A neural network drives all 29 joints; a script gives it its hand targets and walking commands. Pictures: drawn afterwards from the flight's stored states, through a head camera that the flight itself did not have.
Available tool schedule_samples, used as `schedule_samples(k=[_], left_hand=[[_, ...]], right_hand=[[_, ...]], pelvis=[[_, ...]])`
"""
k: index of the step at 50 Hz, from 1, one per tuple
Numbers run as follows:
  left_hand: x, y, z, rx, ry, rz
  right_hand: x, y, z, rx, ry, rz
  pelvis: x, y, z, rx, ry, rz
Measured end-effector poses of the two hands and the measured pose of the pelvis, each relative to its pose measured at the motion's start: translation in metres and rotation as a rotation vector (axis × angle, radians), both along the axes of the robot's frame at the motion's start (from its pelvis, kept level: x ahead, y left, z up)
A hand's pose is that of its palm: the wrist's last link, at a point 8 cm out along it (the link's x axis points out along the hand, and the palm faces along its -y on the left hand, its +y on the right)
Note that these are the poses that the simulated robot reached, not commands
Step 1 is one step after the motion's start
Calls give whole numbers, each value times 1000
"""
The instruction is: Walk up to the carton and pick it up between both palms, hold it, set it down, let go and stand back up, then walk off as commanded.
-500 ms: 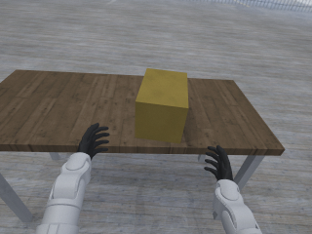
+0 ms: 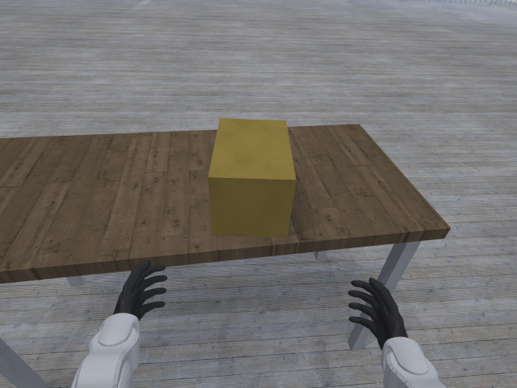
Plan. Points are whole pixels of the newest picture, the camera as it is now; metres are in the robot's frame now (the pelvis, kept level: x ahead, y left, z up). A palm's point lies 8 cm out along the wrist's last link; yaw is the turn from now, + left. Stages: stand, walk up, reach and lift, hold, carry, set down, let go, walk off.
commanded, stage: set down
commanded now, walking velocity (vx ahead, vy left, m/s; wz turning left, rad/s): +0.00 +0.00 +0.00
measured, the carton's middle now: (251, 174) +0.62 +0.01 +0.03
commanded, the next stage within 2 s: let go in 1.60 s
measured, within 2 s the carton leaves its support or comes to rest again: neither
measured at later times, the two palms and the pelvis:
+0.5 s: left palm (127, 337) +0.24 +0.22 -0.02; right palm (398, 348) +0.20 -0.20 +0.00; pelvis +0.03 +0.02 +0.00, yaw -1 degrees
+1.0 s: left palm (153, 367) +0.21 +0.18 -0.06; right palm (416, 369) +0.19 -0.24 -0.04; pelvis +0.05 -0.02 +0.01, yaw -2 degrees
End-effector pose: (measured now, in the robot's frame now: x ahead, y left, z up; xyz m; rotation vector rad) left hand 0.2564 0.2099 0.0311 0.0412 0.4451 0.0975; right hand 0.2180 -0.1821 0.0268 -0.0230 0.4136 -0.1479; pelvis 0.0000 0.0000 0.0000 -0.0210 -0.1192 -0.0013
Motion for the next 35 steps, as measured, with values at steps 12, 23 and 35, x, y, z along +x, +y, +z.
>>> schedule_samples(k=[12,23,35], left_hand=[[-19,29,-22,6,88,50],[-11,14,-50,32,198,-7],[-16,-2,-66,52,213,20]], right_hand=[[-20,13,-19,12,75,-4],[-13,-9,-18,25,100,-16],[-8,-39,-44,36,153,-19]], pelvis=[[14,19,0,2,19,7],[27,26,4,-6,50,-21],[47,6,7,10,92,-27]])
